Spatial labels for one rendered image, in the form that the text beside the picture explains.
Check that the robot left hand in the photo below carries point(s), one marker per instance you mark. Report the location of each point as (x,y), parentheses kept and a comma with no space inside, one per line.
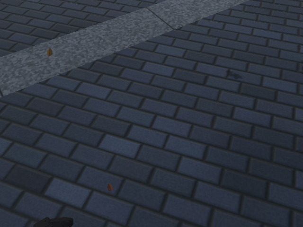
(55,222)

